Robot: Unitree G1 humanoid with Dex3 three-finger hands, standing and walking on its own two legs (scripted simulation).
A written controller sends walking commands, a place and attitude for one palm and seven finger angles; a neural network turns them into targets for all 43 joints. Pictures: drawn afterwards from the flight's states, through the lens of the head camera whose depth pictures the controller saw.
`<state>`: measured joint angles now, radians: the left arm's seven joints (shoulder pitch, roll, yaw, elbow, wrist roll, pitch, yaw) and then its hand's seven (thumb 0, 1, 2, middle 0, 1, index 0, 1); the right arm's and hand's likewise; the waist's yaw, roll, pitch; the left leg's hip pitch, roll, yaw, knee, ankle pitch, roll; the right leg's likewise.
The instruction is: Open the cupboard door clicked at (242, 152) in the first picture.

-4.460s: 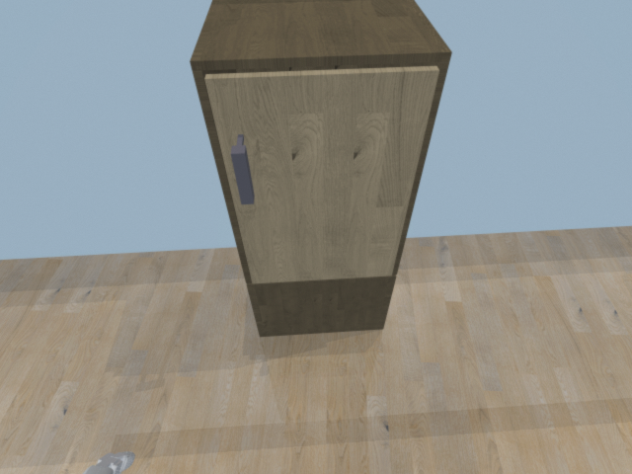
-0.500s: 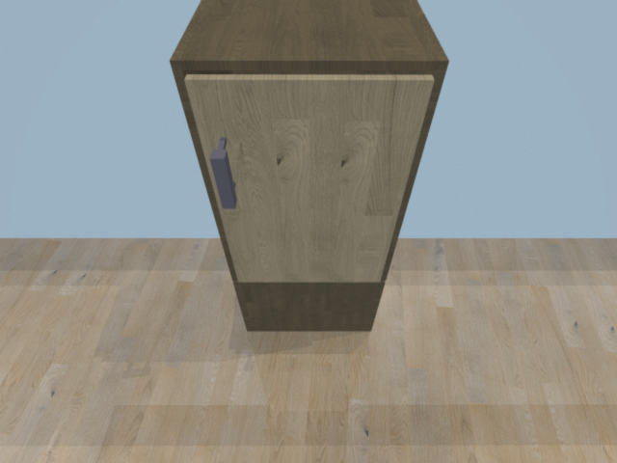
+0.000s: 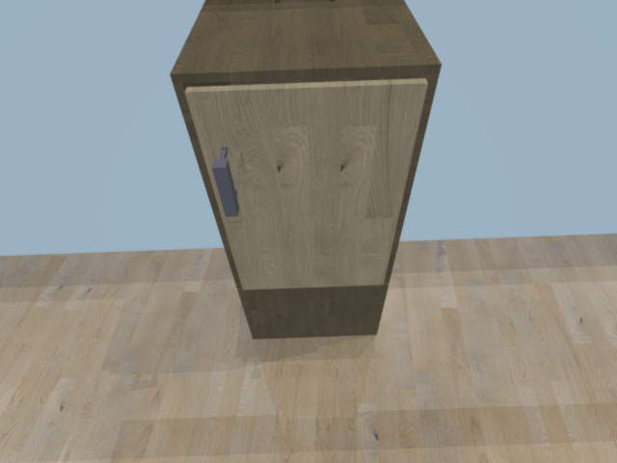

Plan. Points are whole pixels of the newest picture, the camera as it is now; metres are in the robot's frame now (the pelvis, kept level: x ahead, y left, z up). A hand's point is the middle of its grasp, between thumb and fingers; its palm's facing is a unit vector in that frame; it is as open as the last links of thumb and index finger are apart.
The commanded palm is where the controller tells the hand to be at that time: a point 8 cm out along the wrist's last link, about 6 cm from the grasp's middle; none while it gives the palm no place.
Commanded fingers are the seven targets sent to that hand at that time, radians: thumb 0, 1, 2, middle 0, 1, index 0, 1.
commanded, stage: shuffle to correct the standing spot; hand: left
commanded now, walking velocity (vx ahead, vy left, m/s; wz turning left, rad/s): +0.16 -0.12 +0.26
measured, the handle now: (227, 181) +0.59 +0.19 +0.01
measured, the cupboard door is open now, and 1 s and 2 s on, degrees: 0 0 0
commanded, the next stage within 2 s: come to a stop and stand still in 0.18 s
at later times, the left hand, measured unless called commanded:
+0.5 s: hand out of the picture +0.03 +0.14 -0.18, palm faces +0.11 -0.98 -0.16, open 7.3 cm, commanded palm none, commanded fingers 0.00 0.90 0.90 -0.20 -0.30 -0.20 -0.30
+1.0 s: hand out of the picture +0.08 +0.21 -0.18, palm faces +0.07 -0.97 -0.24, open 7.4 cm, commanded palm none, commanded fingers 0.00 0.90 0.90 -0.20 -0.30 -0.20 -0.30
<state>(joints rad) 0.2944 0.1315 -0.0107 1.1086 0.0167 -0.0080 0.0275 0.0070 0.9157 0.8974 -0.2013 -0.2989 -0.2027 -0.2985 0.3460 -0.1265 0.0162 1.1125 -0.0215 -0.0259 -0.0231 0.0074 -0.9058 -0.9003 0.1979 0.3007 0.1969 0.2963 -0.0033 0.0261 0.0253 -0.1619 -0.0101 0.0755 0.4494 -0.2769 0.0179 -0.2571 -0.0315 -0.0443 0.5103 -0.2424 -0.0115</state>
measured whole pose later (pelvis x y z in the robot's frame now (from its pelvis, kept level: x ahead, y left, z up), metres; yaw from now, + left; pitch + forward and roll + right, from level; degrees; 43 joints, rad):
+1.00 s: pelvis +0.02 +0.02 -0.01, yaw +2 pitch -2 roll -1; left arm 0.28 0.19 0.01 0.89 0.03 0.04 0.04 0.01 0.91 0.90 -0.20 -0.30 -0.20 -0.30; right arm 0.22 -0.16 -0.04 0.92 -0.03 0.00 -0.04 0.01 -0.90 -0.90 0.20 0.30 0.20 0.30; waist 0.00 0.00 0.01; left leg -0.24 0.00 0.09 0.65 -0.38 0.06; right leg -0.24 -0.04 -0.07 0.63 -0.36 0.01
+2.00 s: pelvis -0.14 +0.02 +0.00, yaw +1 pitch -1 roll +0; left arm 0.32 0.13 0.01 1.03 0.02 0.01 0.05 0.01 0.93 0.90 -0.20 -0.30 -0.20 -0.30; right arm 0.33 -0.12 -0.02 1.08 -0.02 0.01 -0.02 0.02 -0.92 -0.90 0.20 0.30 0.20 0.30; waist -0.03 0.04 -0.01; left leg -0.28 -0.01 0.07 0.49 -0.19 0.04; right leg -0.21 -0.01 0.00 0.50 -0.26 0.00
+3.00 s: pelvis -0.14 +0.02 +0.00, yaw +1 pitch -1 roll +0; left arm 0.38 0.11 0.00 1.10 0.03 0.00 0.03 0.00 0.91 0.90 -0.20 -0.30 -0.20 -0.30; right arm 0.31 -0.13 -0.02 1.14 -0.02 0.01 -0.02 0.01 -0.91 -0.90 0.20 0.30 0.20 0.30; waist -0.01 0.01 -0.01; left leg -0.24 -0.03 0.07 0.41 -0.18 0.05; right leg -0.19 -0.02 0.00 0.46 -0.29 0.00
